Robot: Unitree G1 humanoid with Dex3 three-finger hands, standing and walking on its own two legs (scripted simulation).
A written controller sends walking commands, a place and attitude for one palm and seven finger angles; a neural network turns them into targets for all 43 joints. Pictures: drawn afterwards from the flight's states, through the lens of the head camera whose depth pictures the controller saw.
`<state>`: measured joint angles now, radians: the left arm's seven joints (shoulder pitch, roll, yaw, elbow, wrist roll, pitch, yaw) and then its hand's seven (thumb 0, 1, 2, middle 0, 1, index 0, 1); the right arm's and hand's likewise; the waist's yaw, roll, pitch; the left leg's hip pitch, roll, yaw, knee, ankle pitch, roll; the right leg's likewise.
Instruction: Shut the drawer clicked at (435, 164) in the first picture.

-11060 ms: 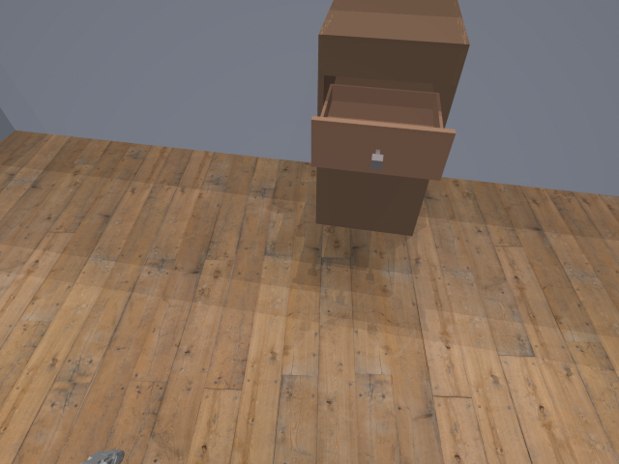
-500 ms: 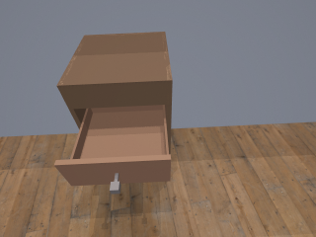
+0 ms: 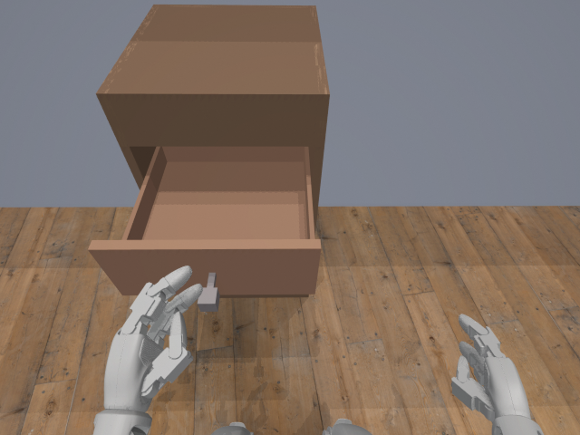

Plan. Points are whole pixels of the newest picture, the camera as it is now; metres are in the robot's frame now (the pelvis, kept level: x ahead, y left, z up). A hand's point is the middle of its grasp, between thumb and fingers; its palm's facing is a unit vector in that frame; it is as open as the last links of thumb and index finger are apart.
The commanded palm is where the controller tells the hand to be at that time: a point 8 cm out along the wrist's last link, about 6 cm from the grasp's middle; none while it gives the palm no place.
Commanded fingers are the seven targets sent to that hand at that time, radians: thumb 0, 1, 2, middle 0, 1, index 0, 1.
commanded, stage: raise the hand and make a fist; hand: left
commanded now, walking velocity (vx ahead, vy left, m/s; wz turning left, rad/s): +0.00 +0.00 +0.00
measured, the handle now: (210, 291) +0.37 +0.16 -0.09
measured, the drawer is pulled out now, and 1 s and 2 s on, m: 0.26 0.26 0.26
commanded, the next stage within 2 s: bring the fist close to the handle in 1.58 s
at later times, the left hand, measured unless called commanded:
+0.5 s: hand (183, 379) +0.20 +0.15 +0.00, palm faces +0.02 -1.00 +0.03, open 3.9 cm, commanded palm +0.16 +0.20 +0.00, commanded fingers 0.00 0.90 0.90 -1.04 -1.21 -1.04 -1.21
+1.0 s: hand (182, 376) +0.20 +0.15 +0.01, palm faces +0.05 -1.00 +0.03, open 3.2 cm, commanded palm +0.16 +0.20 +0.01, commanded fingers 0.00 0.90 0.90 -1.40 -1.60 -1.40 -1.60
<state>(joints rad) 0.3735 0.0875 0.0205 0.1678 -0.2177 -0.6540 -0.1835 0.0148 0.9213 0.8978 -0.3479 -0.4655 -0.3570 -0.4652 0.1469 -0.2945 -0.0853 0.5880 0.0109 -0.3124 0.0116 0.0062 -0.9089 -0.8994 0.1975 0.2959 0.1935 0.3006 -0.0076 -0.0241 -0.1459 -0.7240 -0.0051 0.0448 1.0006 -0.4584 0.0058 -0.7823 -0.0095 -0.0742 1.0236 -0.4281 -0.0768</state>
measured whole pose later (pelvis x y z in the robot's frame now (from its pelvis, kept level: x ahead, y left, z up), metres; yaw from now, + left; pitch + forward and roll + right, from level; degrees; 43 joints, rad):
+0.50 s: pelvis +0.00 +0.03 -0.04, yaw +1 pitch +17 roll -2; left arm 0.52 0.11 -0.08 -0.16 -0.14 -0.37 -0.05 0.02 0.90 0.90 -0.84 -1.00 -0.85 -1.00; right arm 0.24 -0.18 0.03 0.50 0.00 -0.16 -0.01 0.01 -0.90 -0.90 0.21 0.30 0.20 0.30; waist 0.00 0.03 -0.15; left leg -1.01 0.00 0.01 1.28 -0.57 0.04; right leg -1.02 -0.02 -0.11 1.22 -0.50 -0.04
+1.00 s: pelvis +0.01 +0.04 -0.04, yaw +1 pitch +18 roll -2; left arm 0.61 0.10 -0.16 -0.23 -0.06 -0.42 0.03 0.02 0.90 0.90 -1.33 -1.52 -1.33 -1.52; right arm 0.20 -0.20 0.03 0.38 0.00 -0.11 0.00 0.01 -0.90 -0.90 0.20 0.30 0.20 0.30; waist 0.01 0.02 -0.18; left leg -0.99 -0.01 0.00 1.27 -0.59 0.05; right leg -0.99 -0.03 -0.11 1.21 -0.53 -0.03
